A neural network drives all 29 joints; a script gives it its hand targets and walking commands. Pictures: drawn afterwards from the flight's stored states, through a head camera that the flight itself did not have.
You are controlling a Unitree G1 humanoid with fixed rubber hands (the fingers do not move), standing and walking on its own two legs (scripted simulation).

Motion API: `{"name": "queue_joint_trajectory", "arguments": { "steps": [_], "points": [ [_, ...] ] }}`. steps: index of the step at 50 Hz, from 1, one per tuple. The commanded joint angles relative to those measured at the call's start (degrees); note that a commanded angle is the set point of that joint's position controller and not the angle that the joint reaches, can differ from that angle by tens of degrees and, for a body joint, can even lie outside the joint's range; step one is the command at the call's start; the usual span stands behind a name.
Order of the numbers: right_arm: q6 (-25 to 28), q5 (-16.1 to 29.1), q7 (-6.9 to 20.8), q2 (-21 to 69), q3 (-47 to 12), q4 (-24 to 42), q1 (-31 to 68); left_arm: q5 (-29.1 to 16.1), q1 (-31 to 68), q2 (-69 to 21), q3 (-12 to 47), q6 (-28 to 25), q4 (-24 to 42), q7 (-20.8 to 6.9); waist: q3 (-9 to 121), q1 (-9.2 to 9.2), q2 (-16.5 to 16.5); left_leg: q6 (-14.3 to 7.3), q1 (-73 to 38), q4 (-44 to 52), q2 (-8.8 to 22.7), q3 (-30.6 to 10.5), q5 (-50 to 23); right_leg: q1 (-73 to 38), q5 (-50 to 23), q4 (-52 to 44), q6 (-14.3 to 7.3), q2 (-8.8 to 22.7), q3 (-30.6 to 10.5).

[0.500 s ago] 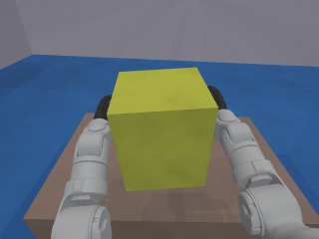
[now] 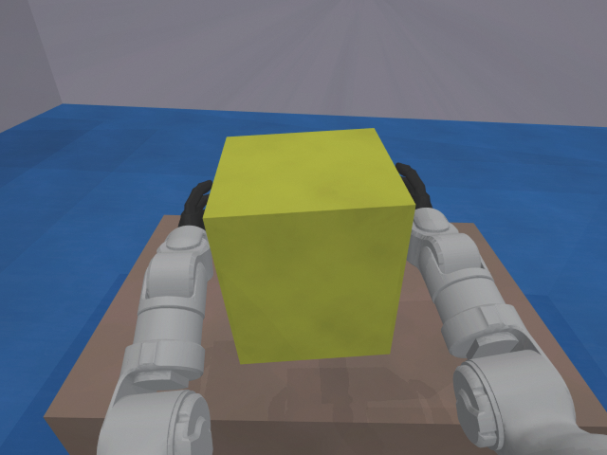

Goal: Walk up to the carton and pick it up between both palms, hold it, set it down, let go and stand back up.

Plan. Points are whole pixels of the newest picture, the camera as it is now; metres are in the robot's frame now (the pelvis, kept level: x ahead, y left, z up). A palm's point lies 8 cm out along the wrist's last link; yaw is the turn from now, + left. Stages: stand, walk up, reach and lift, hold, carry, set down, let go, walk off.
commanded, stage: hold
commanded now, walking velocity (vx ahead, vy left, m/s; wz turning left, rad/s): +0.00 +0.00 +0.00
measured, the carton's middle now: (307, 244) +0.38 -0.01 +0.17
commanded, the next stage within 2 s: none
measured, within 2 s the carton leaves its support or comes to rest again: neither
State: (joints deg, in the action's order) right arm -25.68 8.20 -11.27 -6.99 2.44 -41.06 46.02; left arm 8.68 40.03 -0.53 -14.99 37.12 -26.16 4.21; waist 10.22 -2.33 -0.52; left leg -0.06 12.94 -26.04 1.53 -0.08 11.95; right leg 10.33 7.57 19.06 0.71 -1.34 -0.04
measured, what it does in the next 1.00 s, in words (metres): stands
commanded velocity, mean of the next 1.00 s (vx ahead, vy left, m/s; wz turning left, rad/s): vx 0.00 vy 0.00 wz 0.00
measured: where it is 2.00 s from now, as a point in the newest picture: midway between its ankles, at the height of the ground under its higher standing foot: outside the picture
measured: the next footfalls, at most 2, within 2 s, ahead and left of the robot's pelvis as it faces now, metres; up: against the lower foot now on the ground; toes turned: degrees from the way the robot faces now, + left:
none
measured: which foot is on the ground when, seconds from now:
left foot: down 0.00-1.00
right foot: down 0.00-1.00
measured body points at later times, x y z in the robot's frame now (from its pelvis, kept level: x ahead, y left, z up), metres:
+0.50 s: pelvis +0.00 +0.00 +0.00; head -0.08 +0.02 +0.44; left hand +0.38 +0.15 +0.19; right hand +0.39 -0.16 +0.21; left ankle +0.02 +0.11 -0.74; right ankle +0.03 -0.13 -0.74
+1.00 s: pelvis +0.00 +0.00 +0.00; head -0.08 +0.02 +0.44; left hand +0.38 +0.15 +0.19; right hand +0.39 -0.16 +0.21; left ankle +0.02 +0.11 -0.74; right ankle +0.03 -0.13 -0.74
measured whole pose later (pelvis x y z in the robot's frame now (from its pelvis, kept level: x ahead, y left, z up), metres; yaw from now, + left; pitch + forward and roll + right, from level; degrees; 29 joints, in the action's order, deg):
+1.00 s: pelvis +0.00 +0.00 +0.00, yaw +0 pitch -1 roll -2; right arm -25.7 8.2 -11.3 -7.0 2.4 -41.1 46.0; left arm 8.7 40.0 -0.5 -15.0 37.2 -26.1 4.1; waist 10.2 -2.3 -0.5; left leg -0.1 12.9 -26.0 1.5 -0.1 12.0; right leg 10.3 7.6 19.1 0.7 -1.3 0.0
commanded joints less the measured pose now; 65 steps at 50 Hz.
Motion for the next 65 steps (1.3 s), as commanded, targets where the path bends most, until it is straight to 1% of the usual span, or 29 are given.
{"name": "queue_joint_trajectory", "arguments": {
  "steps": [1, 65],
  "points": [
    [4.2, 11.5, 6.2, 45.4, -19.8, 20.8, 42.5, -4.3, 44.9, -37.7, 22.6, -4.4, 16.3, -11.0, 14.7, -1.37, 1.6, 1.1, -8.4, 8.3, -5.0, -1.0, -10.2, -15.2, -7.9, -3.4, 1.3, -2.3, 0.8],
    [4.2, 11.6, 6.2, 45.4, -19.9, 20.7, 42.3, -4.2, 45.0, -37.6, 22.5, -4.5, 16.5, -11.0, 14.7, -1.34, 1.7, 1.1, -8.4, 8.3, -5.0, -1.0, -10.4, -15.2, -8.0, -3.4, 1.3, -2.3, 0.8]
  ]
}}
